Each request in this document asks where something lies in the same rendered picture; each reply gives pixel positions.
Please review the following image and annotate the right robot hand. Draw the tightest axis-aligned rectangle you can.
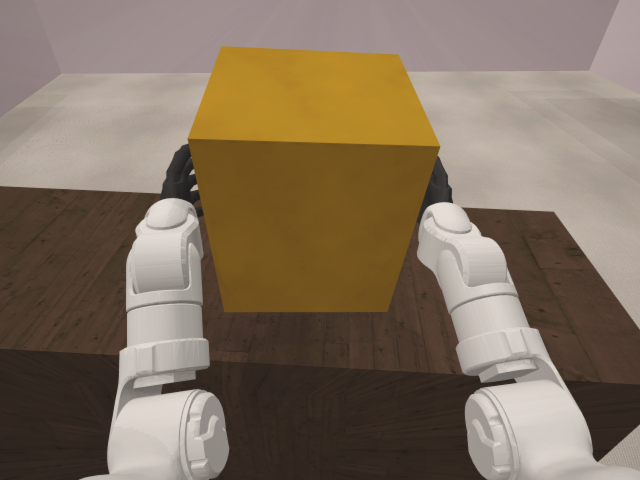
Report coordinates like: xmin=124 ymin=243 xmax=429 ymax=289
xmin=417 ymin=156 xmax=453 ymax=224

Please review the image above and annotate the robot right upper arm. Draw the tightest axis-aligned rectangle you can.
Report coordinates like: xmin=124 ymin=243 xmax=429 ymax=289
xmin=465 ymin=379 xmax=640 ymax=480

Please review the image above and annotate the robot left forearm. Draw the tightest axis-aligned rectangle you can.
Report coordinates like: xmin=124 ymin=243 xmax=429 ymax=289
xmin=107 ymin=198 xmax=210 ymax=474

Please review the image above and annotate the robot left upper arm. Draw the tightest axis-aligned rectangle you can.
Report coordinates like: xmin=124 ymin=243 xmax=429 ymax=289
xmin=80 ymin=389 xmax=229 ymax=480

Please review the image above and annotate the left robot hand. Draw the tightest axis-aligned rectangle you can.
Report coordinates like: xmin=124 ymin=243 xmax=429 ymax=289
xmin=160 ymin=143 xmax=204 ymax=217

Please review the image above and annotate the carton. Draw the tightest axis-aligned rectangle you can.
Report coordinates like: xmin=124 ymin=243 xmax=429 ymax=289
xmin=188 ymin=46 xmax=440 ymax=312

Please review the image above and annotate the robot right forearm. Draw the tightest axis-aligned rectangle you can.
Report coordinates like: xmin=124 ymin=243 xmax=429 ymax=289
xmin=417 ymin=202 xmax=593 ymax=455

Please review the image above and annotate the pedestal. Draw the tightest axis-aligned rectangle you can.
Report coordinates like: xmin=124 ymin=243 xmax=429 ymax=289
xmin=0 ymin=186 xmax=640 ymax=480

